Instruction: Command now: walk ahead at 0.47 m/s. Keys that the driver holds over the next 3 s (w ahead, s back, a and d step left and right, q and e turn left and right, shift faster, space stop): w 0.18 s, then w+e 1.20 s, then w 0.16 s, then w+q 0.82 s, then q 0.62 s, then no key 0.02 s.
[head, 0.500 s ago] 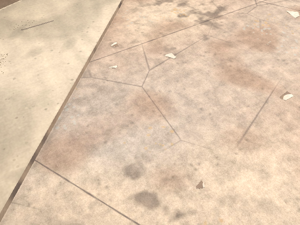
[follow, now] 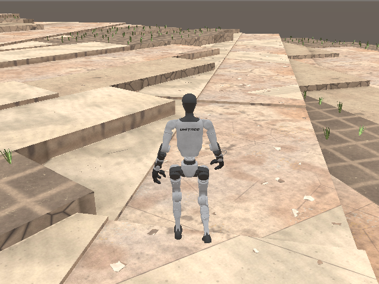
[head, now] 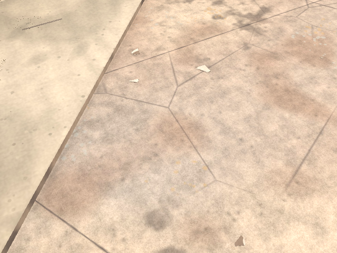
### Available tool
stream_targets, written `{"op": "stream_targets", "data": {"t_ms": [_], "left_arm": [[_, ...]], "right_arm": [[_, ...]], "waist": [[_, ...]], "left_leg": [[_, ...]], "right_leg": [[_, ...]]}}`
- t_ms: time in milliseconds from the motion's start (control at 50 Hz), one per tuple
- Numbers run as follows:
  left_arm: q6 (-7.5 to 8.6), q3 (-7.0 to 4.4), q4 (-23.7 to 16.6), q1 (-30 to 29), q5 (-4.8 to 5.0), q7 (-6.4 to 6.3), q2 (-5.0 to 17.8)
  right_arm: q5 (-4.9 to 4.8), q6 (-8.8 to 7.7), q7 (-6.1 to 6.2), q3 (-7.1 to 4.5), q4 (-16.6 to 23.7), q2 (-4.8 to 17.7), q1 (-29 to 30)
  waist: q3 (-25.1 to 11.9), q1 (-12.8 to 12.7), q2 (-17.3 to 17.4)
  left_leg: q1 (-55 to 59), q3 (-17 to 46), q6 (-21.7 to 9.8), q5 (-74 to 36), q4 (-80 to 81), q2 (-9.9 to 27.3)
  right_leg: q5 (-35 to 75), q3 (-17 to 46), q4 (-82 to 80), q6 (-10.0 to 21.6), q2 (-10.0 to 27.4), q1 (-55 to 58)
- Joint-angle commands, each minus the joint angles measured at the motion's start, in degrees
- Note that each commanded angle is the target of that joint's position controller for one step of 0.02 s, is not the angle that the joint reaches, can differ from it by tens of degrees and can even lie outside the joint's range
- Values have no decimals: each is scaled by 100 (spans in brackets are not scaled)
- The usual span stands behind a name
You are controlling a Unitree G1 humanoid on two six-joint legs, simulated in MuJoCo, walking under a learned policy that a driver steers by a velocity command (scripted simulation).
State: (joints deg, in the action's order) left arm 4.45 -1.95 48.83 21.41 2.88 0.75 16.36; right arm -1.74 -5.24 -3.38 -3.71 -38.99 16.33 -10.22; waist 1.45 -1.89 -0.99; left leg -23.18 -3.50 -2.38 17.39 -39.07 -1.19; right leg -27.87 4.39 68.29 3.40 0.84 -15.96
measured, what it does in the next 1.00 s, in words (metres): goes down, turning right: right foot 0.13 m lower, then left foot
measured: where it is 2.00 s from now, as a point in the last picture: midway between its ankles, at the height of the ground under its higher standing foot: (258, 166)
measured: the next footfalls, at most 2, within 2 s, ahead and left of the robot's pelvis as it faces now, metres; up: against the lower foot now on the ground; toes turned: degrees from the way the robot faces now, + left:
right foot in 0.44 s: +0.42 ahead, -0.15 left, -0.13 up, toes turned -4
left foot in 0.86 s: +0.70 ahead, -0.01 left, -0.13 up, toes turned -25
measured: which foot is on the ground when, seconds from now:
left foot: down 0.00-0.46, up 0.48-0.84, down 0.86-1.00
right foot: up 0.00-0.42, down 0.44-0.88, up 0.90-1.00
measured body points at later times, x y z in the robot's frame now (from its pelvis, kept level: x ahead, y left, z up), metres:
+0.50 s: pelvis +0.30 -0.06 -0.12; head +0.34 -0.08 +0.33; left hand +0.53 +0.15 -0.21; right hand +0.26 -0.33 -0.25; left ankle +0.09 +0.11 -0.65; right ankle +0.38 -0.14 -0.85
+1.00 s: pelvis +0.58 -0.07 -0.11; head +0.60 -0.07 +0.34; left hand +0.77 +0.16 -0.23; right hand +0.63 -0.38 -0.19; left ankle +0.66 +0.01 -0.85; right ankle +0.45 -0.16 -0.76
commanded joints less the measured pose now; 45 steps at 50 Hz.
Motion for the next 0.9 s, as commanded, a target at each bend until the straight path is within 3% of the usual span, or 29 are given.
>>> {"op": "stream_targets", "data": {"t_ms": [20, 60, 80, 100, 120, 140, 180, 200, 240, 280, 340, 380, 400, 440, 460, 480, 500, 520, 540, 560, 580, 600, 640, 700, 760, 820, 860, 880, 900], "left_arm": [[54, -232, -774, -493, -19, -63, 796], [-138, -228, -807, -343, -134, -48, 554], [-157, -172, -896, -510, -190, -43, 408], [-127, -177, -882, -592, -266, -23, 405], [-80, -154, -944, -680, -317, 16, 370], [16, -217, -1066, -1144, -223, 68, 513], [161, -114, -1173, -1665, -348, 179, 267], [205, -90, -1135, -1710, -378, 279, 196], [172, -106, -1173, -1832, -259, 412, 203], [84, -114, -1341, -2166, -138, 460, 261], [51, -38, -1440, -2619, -153, 511, 136], [49, -48, -1331, -2372, -139, 506, 159], [62, -93, -1197, -2005, -165, 488, 216], [59, -339, -603, -63, -307, 376, 580], [8, -450, -462, 326, -347, 336, 1032], [-31, -444, -578, 652, -250, 302, 1218], [-113, -547, -557, 1029, -101, 290, 1347], [-171, -631, -421, 883, -109, 180, 1621], [-102, -424, -881, -136, -278, 92, 1026], [3, -379, -1036, -690, -356, 72, 954], [56, -326, -1066, -1033, -309, 64, 800], [38, -324, -1066, -1156, -264, 52, 714], [44, -319, -1003, -1077, -251, -49, 710], [-73, -377, -807, -620, -160, -197, 783], [-194, -384, -676, -218, -78, -223, 724], [-246, -411, -706, -206, -119, -207, 732], [-221, -339, -822, -359, -181, -174, 493], [-180, -233, -923, -327, -254, -141, 163], [-133, -169, -1085, 351, -79, -141, 48]], "right_arm": [[19, -77, -65, -130, 59, 585, -656], [45, -152, -6, -126, -7, 548, -353], [82, -162, 46, -151, -115, 630, -376], [166, -202, 102, -201, -182, 770, -533], [157, -206, 166, -217, -263, 834, -640], [87, -241, 267, -197, -335, 765, -835], [3, -181, 442, -191, -426, 738, -905], [52, -163, 486, -165, -465, 692, -1048], [86, -151, 508, -185, -549, 746, -1219], [82, -104, 504, -155, -593, 614, -1402], [69, 5, 498, -106, -669, 468, -1761], [84, 87, 509, -78, -632, 459, -1692], [90, 136, 489, -90, -643, 542, -1676], [81, 141, 408, -131, -701, 746, -1597], [229, 15, 342, -59, -643, 376, -2100], [204, -148, 251, 91, -412, 461, -2534], [5, -258, 231, 82, -114, 766, -2009], [-208, -335, 275, 139, 224, 608, -1405], [-155, -371, 429, 58, 259, 858, -752], [-36, -312, 526, 49, 255, 906, -663], [179, -199, 580, 9, 156, 873, -738], [305, -133, 590, -20, 141, 786, -847], [373, -96, 567, 24, 289, 542, -499], [306, -126, 462, 141, 395, 161, 169], [180, -109, 400, 91, 561, 271, 670], [147, -188, 351, -35, 590, 504, 634], [188, -236, 387, -175, 438, 743, -144], [237, -227, 433, -263, 366, 1045, -935], [301, -156, 387, -364, 172, 1386, -1366]], "waist": [[-111, 247, 251], [44, -52, 390], [90, -47, 392], [26, 34, 127], [-44, 31, 119], [146, 139, 209], [159, 292, 321], [43, 371, 241], [7, 442, 356], [203, 571, 420], [458, 844, 252], [572, 808, 197], [455, 659, 116], [-517, -277, -138], [-1133, -140, -1335], [-2171, -140, -1449], [-2776, -568, -1112], [-2453, -380, -802], [-1704, -215, 268], [-1226, 94, 144], [-654, 390, 390], [-488, 543, 195], [-301, 477, -88], [-493, 99, -256], [-398, -92, -274], [-359, 58, -431], [-688, 535, -367], [-1342, 824, 269], [-1887, 527, 2124]], "left_leg": [[1689, 2882, -1533, -953, 2346, 1931], [981, 2211, -1387, -861, 2678, 1627], [888, 2001, -1384, -1235, 2767, 1583], [1057, 1873, -1458, -1632, 2645, 1623], [1199, 1653, -1391, -1942, 2535, 1567], [1448, 1393, -1139, -1432, 2564, 1336], [856, 742, -872, -725, 2448, 795], [620, 539, -790, -574, 2320, 733], [468, 464, -730, -188, 1945, 920], [776, 419, -631, -24, 1482, 1101], [1673, 502, -484, 68, 555, 1316], [2082, 646, -417, -402, -52, 1470], [2098, 583, -406, -884, -543, 1484], [1032, -8, -262, -1984, -2967, 982], [-1284, -324, 154, 1678, -5500, 367], [-2685, 585, 350, 2570, -6494, 302], [-3169, 951, 440, 2334, -6560, 278], [-3931, 958, 407, 1601, -6294, 368], [-3778, 1105, 284, 277, -5071, 649], [-3281, 1203, 336, 101, -4780, 728], [-2593, 1249, 535, -3, -3952, 837], [-2051, 1229, 635, 46, -3133, 908], [-1287, 908, 778, -393, -1810, 807], [-307, 602, 770, -1884, -99, 286], [-307, 724, 656, -1937, 669, 44], [61, 882, 360, -1494, 1050, 53], [1457, 959, 10, -1353, 1308, 336], [2852, 1870, -343, -1051, 1340, 1264], [4141, 4386, -1201, 258, 1882, 2425]], "right_leg": [[611, 221, 777, 113, 455, -2571], [832, 223, -163, 5, 710, -1981], [934, 110, -433, -52, 685, -1986], [1497, 80, -473, -115, 706, -2150], [1888, 46, -760, -106, 701, -2325], [2554, 192, -1455, -63, 726, -2734], [4513, -223, -3081, -69, 424, -1896], [5316, -403, -3458, -22, 222, -1384], [5794, -321, -3562, 77, 149, -1044], [5656, -51, -3753, 166, 129, -1358], [5344, 97, -4282, 158, 185, -2066], [4980, 236, -4684, 133, 402, -2270], [4714, 123, -4839, 159, 411, -1914], [4838, -564, -4851, 452, -63, 948], [7000, 153, -3277, 905, 606, 3313], [7229, 1817, -2568, 1700, 1401, 4854], [5045, 2981, -3454, 2308, 1892, 5077], [1495, 4016, -4520, 2303, 1995, 4678], [1050, 3939, -5010, 1915, 1981, 3394], [1851, 4177, -4990, 1973, 2034, 2272], [3037, 3404, -5079, 1839, 1631, 985], [3326, 2767, -5094, 1713, 1263, 376], [4187, 1816, -5208, 1503, 723, -470], [4061, 1172, -5148, 1114, 207, -580], [3101, 1624, -4910, 943, 296, -11], [2486, 2177, -4518, 774, 474, 412], [2529, 1982, -3655, 504, 145, 71], [1484, 1366, -2119, 261, -323, -636], [-651, 777, -544, 1, -892, -2272]]}}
